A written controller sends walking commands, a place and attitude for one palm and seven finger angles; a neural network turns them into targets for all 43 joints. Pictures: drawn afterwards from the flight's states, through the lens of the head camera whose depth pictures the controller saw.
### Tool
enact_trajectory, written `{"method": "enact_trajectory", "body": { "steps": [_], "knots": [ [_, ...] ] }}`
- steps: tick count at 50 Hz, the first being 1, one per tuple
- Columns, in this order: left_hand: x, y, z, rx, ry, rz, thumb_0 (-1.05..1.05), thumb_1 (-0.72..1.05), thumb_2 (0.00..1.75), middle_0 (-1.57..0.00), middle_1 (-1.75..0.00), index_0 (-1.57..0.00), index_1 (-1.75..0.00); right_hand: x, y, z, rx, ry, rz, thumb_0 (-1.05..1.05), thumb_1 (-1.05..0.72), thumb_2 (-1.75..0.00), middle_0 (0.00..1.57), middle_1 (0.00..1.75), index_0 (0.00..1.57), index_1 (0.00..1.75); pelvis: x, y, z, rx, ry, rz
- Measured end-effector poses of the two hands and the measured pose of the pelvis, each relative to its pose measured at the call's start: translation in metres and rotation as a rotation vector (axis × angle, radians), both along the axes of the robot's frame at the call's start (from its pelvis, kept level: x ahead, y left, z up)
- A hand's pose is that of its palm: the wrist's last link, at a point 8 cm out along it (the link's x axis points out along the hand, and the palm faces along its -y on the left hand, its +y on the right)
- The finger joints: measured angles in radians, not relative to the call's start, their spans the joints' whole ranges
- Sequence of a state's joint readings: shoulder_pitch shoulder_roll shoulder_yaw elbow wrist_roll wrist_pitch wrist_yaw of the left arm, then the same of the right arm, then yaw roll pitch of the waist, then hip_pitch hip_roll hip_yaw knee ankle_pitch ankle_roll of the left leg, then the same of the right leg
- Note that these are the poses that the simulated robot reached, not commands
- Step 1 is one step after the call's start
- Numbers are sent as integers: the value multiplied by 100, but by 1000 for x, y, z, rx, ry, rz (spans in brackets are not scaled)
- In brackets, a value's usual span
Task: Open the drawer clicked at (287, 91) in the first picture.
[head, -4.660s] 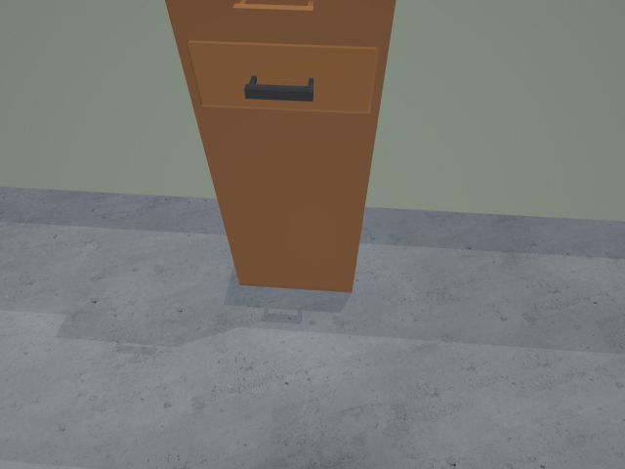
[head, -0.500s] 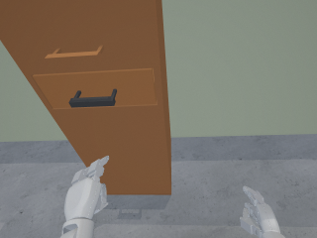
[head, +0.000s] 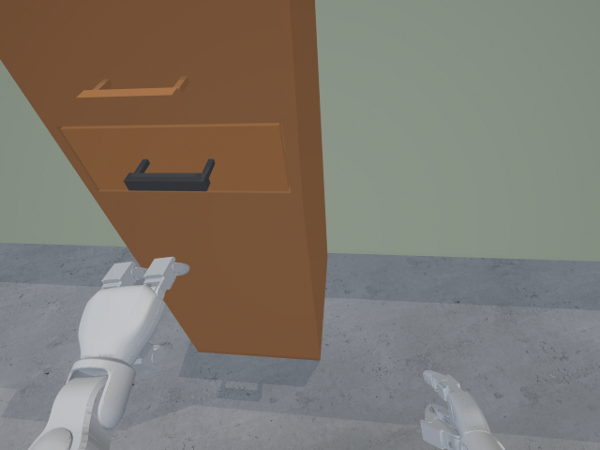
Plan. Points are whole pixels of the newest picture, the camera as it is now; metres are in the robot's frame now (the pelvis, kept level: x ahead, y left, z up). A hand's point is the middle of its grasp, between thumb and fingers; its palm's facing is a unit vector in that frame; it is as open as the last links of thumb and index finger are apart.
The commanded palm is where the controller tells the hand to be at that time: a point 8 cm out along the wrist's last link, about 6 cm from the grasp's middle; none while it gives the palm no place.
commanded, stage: raise the hand with hooked fingers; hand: left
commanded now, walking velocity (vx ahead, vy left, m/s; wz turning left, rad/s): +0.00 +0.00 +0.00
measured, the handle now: (172, 173) +0.51 +0.29 +0.10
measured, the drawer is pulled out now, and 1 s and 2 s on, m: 0.00 0.00 0.00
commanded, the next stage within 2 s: move the hooked fingers above the handle in 1.18 s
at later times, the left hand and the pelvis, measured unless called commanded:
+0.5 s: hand (97, 237) +0.30 +0.28 +0.17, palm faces +0.19 -0.10 -0.98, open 13.6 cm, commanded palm +0.26 +0.29 +0.23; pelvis +0.00 +0.05 +0.02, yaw -1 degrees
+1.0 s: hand (54, 227) +0.29 +0.32 +0.19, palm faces +0.12 -0.08 -0.99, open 13.9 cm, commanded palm +0.26 +0.33 +0.27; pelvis -0.02 +0.09 +0.02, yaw -1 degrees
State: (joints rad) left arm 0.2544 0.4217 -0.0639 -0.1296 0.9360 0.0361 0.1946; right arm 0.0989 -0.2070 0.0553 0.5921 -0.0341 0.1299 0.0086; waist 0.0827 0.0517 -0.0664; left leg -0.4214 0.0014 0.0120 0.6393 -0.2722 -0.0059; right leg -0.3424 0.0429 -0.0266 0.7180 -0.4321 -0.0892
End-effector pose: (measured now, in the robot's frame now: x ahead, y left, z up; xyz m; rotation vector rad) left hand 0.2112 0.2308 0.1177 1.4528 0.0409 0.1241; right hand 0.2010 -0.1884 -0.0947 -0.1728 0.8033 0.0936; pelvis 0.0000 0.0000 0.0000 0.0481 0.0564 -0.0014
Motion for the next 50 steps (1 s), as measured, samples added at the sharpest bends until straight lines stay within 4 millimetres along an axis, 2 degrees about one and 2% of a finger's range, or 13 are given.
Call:
{"method": "enact_trajectory", "body": {
  "steps": [3, 7, 12, 18, 25, 29, 33, 38, 46, 50],
  "knots": [
    [7, 5, 5, 37, 41, -24, 0, 6, 55, -28, -83, -27, -84, -15, -19, -2, -25, 34, -62, 1, -90, -90, 21, 30, 20, 30, 3, 2, 3, -1, -10, -32],
    [14, 14, 29, 20, -28, -35, 0, -3, 51, -29, -89, -28, -90, -27, -40, -3, -74, 43, -132, 1, -90, -90, 20, 30, 20, 30, 6, 9, 6, -11, -20, -32],
    [25, 25, 53, 9, -117, -22, 0, -14, 46, -30, -97, -29, -97, -25, -48, 1, -104, 37, -173, 1, -91, -90, 20, 30, 19, 30, 6, 20, 8, -17, -27, -22],
    [44, 41, 63, 8, -90, -14, 0, -28, 40, -31, -106, -30, -106, -9, -24, 16, -85, -13, -166, 1, -91, -90, 20, 30, 19, 30, 3, 35, 12, -26, -47, -21],
    [58, 53, 102, 23, -144, -69, 0, -42, 34, -32, -115, -31, -115, 15, 27, 34, -23, -92, -103, 1, -91, -90, 20, 30, 19, 30, 0, 54, 16, -41, -74, -19],
    [66, 72, 122, 39, -157, -34, 0, -46, 32, -32, -118, -31, -118, 19, 54, 37, 6, -93, -56, 1, -90, -90, 20, 30, 19, 30, -4, 64, 17, -46, -80, -15],
    [71, 92, 136, 43, -136, 14, 0, -48, 31, -32, -119, -31, -119, 14, 72, 36, 16, -71, -20, 1, -90, -90, 20, 30, 20, 30, -9, 73, 18, -51, -82, -9],
    [74, 102, 145, 48, -105, -1, 0, -49, 31, -32, -120, -31, -120, 1, 81, 31, 6, -36, -5, 1, -90, -90, 20, 30, 20, 30, -13, 82, 19, -57, -81, -2],
    [66, 98, 121, 38, -25, -105, 0, -49, 31, -32, -120, -31, -120, -27, 74, 23, -28, 14, -28, 1, -90, -90, 20, 30, 20, 30, -20, 90, 19, -60, -79, -11],
    [56, 94, 125, 50, -78, -152, 0, -49, 31, -32, -120, -32, -120, -37, 68, 19, -48, 32, -34, 1, -90, -90, 20, 30, 20, 30, -24, 90, 19, -62, -78, -8]
  ]
}}
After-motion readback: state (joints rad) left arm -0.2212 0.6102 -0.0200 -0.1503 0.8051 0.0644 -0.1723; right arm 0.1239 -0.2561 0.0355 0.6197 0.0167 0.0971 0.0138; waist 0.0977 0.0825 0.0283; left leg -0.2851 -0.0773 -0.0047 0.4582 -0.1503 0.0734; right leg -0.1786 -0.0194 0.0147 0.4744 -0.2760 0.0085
